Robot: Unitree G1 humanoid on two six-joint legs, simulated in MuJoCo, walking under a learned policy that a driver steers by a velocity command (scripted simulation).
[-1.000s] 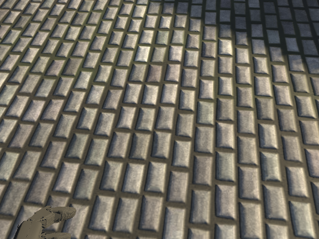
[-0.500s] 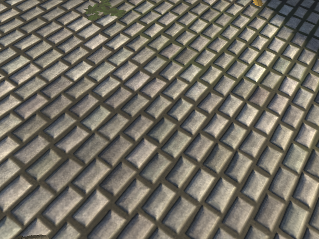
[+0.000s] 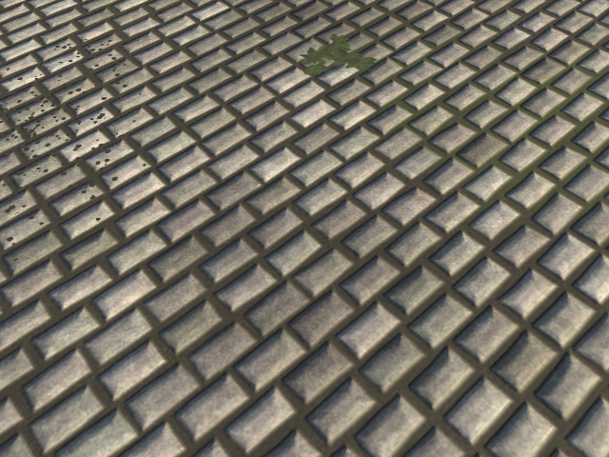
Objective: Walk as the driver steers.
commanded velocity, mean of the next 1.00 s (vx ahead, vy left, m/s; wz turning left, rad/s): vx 0.00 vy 0.00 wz -0.41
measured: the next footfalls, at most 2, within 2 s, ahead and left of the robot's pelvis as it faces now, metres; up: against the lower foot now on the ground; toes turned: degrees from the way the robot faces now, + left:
left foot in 0.18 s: +0.03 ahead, +0.11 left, +0.00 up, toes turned -17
right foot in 0.66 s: -0.03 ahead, -0.14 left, +0.00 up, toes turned -37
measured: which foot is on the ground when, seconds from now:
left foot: up 0.00-0.16, down 0.18-0.66, up 0.68-1.00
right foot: down 0.00-0.18, up 0.20-0.64, down 0.66-1.00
